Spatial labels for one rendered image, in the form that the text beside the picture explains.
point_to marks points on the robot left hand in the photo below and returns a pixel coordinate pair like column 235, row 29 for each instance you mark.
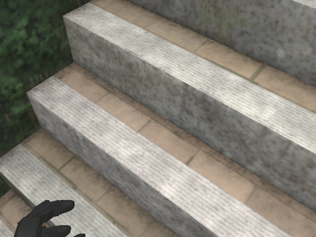
column 31, row 225

